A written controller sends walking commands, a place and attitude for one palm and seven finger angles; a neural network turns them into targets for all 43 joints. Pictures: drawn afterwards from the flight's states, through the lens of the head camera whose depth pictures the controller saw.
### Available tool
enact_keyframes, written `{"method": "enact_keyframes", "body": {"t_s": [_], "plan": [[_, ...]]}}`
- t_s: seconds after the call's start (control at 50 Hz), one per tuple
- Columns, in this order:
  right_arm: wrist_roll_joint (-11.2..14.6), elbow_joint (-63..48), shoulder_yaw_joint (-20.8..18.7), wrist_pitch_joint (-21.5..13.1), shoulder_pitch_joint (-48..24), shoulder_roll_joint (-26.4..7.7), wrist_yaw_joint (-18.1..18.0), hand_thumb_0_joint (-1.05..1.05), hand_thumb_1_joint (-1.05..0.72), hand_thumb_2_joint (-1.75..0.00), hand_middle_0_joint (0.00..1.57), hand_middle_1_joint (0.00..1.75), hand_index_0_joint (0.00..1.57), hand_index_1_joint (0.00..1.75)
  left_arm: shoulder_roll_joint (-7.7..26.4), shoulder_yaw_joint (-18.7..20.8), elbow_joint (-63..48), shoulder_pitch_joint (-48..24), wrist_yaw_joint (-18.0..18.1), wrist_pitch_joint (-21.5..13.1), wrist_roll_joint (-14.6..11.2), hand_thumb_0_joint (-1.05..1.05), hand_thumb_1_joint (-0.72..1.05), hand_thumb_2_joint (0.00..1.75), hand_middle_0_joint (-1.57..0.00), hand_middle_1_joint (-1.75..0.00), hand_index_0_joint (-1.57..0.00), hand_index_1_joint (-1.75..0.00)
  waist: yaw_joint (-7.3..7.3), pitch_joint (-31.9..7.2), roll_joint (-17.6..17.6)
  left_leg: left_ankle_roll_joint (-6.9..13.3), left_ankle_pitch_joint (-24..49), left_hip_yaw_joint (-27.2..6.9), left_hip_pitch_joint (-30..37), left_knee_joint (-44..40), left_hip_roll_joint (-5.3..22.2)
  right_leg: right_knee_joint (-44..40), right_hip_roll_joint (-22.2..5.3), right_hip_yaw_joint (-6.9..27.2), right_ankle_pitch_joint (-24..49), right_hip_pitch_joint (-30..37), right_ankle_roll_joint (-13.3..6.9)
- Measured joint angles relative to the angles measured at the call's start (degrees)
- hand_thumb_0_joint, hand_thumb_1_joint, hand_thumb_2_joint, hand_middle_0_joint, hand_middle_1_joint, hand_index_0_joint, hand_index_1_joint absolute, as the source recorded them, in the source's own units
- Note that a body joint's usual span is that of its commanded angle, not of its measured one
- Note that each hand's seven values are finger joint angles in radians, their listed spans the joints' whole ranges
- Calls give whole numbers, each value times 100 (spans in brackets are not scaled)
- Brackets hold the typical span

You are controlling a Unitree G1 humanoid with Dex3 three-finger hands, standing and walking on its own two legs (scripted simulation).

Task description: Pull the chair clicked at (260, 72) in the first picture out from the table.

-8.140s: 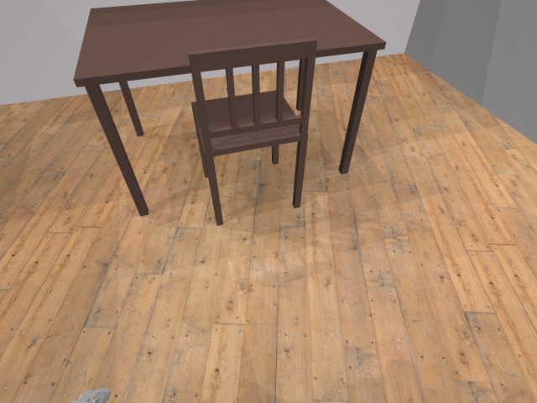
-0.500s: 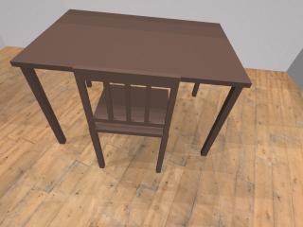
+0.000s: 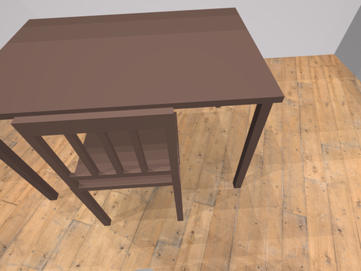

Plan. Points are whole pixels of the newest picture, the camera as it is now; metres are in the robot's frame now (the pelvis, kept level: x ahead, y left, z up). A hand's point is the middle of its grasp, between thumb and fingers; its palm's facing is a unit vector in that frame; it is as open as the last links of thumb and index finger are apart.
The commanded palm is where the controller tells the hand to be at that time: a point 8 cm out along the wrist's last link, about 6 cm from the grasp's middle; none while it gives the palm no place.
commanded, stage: come to a stop and stand still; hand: left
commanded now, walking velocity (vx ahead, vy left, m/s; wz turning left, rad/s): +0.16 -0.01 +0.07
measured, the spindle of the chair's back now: (111, 153) +0.48 +0.25 -0.10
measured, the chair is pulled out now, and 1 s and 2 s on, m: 0.00 0.00 0.00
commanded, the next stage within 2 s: none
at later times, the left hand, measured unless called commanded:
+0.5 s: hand out of the picture +0.06 +0.18 -0.17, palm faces +0.03 -0.98 -0.21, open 7.3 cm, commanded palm none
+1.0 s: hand out of the picture +0.06 +0.22 -0.16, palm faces +0.00 -0.98 -0.22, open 7.3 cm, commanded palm none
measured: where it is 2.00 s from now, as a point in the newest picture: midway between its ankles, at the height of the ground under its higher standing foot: outside the picture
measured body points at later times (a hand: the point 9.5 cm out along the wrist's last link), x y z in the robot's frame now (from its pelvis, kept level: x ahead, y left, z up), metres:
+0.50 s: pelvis +0.05 +0.01 +0.01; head +0.06 +0.00 +0.45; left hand +0.06 +0.23 -0.15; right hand +0.10 -0.22 -0.15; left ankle +0.09 +0.12 -0.73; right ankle +0.06 -0.06 -0.73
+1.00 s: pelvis +0.01 +0.04 +0.01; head +0.00 +0.03 +0.46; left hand +0.06 +0.27 -0.14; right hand +0.01 -0.18 -0.16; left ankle +0.04 +0.12 -0.73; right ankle +0.06 -0.06 -0.73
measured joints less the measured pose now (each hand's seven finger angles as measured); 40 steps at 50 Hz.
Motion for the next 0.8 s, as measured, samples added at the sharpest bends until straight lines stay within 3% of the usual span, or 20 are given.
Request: {"method": "enact_keyframes", "body": {"t_s": [0.06,0.12,0.24,0.3,0.38,0.48,0.6,0.7,0.8], "plan": [[-34,-209,-1,-12,-247,8,-1,0,-91,-89,20,29,20,30,-51,2,99,136,86,2,7,-1,93,90,-20,-30,-21,-29,-39,-140,33,-87,317,27,-489,-448,91,-484,101,-46,108,307,-46],[-36,-284,29,4,-450,39,-60,0,-92,-89,20,29,20,30,-59,-32,179,240,113,3,31,-1,94,90,-20,-30,-21,-29,21,-241,29,-222,362,77,-547,-1363,114,-759,176,-48,132,525,-69],[64,-201,63,99,-677,-51,-137,1,-95,-89,20,29,20,30,-134,-112,309,404,161,96,32,0,94,90,-20,-30,-21,-29,266,-285,18,-371,483,76,175,-3348,-76,-631,230,49,-113,713,-16],[67,-175,62,136,-723,-9,-146,1,-95,-89,20,29,20,30,-123,-104,387,457,177,206,-5,0,93,90,-20,-30,-21,-29,273,-270,-85,-263,1054,92,621,-4057,-168,-289,174,39,-378,702,52],[34,-245,108,181,-810,71,-163,1,-95,-89,20,29,20,30,-79,-91,367,437,220,343,-11,0,92,90,-20,-30,-20,-29,373,-121,-351,-165,960,246,781,-4195,-311,-149,17,174,-441,695,125],[38,-365,106,247,-958,27,-151,0,-93,-89,20,29,20,30,-80,-111,305,403,199,405,10,0,92,90,-20,-30,-20,-29,396,60,-298,-124,1091,321,745,-4279,-356,-57,-36,238,-387,562,164],[55,-429,53,299,-941,-53,-61,0,-93,-89,20,30,20,30,-42,-148,299,573,201,405,69,0,91,90,-20,-30,-20,-29,280,-22,-116,-187,1014,281,591,-4148,-286,-198,34,203,-228,525,103],[67,-679,7,304,-582,-122,31,0,-92,-89,20,29,20,30,-21,-154,-48,816,274,284,107,0,91,90,-20,-30,-21,-29,219,-275,-15,-154,180,95,361,-3028,-291,-111,49,155,-217,450,93],[31,-695,64,262,-291,-22,45,0,-92,-89,20,29,20,30,98,-111,-264,727,265,305,99,0,91,90,-20,-30,-21,-29,136,-498,-116,-85,408,176,732,-3612,-323,178,-68,63,-322,276,201]]}}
